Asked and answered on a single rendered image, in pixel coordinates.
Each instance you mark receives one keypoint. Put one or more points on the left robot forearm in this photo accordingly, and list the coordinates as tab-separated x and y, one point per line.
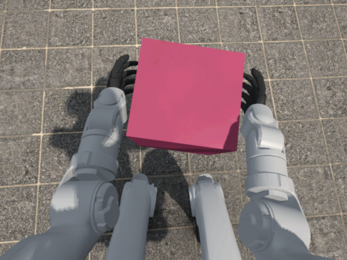
97	154

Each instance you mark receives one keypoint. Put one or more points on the carton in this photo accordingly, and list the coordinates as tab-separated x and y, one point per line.
186	98

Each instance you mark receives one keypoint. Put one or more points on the right robot forearm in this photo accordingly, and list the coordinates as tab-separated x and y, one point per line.
267	176

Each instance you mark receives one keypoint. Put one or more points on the left robot upper arm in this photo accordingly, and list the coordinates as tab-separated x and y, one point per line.
80	212

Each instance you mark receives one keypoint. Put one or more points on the left robot thigh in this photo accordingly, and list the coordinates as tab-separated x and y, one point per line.
128	241

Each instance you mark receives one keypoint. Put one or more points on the right robot hand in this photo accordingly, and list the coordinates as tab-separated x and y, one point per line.
256	91

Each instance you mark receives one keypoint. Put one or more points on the left robot hand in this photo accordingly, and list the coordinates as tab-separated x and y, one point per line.
116	79

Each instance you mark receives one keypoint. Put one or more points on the right robot thigh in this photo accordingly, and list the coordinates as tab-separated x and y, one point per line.
217	237

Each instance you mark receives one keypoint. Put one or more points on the robot thigh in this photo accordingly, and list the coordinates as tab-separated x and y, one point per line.
128	241
217	237

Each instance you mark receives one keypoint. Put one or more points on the right robot upper arm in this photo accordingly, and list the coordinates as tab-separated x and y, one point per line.
274	231

